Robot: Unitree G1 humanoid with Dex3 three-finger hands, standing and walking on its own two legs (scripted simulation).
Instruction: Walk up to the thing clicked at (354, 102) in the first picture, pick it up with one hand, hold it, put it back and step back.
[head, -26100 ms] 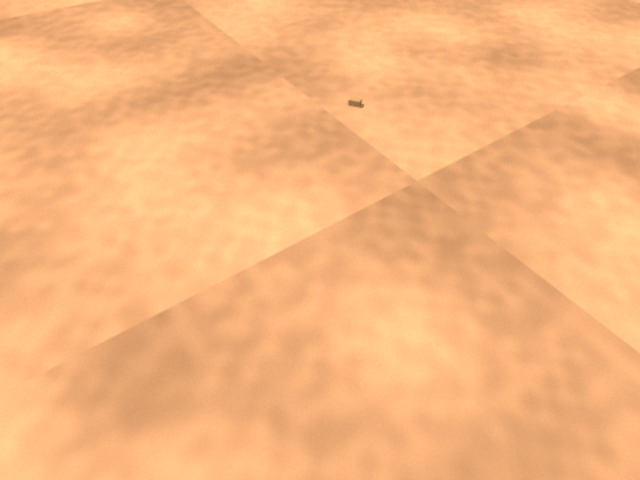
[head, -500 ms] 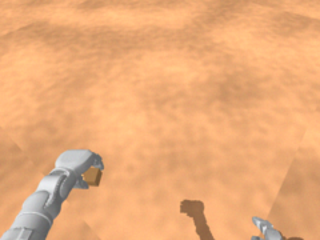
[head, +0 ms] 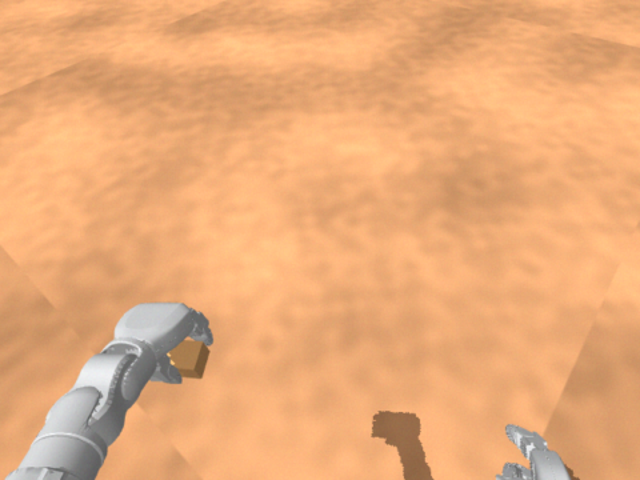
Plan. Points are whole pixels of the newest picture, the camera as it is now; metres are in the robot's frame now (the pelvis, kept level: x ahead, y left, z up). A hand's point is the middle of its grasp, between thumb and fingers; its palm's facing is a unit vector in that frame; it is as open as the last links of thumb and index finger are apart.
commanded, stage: hold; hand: left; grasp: from above
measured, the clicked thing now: (179, 358) +0.31 +0.22 -0.07
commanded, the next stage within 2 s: crouch in 0.84 s
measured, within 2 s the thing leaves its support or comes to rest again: neither
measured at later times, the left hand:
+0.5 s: hand (164, 357) +0.28 +0.22 -0.01, palm faces -0.46 -0.03 -0.89, open 6.9 cm
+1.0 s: hand (160, 348) +0.30 +0.23 -0.01, palm faces -0.46 -0.02 -0.89, open 6.9 cm
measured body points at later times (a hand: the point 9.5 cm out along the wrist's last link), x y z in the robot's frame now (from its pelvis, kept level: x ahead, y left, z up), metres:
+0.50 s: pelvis +0.00 +0.00 +0.01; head +0.01 -0.03 +0.46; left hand +0.30 +0.22 +0.04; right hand +0.15 -0.26 -0.11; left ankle +0.02 +0.13 -0.72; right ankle +0.02 -0.14 -0.72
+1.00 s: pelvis +0.01 +0.00 +0.01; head +0.02 -0.02 +0.46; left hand +0.32 +0.23 +0.04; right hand +0.16 -0.26 -0.10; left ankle +0.02 +0.13 -0.72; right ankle +0.02 -0.14 -0.72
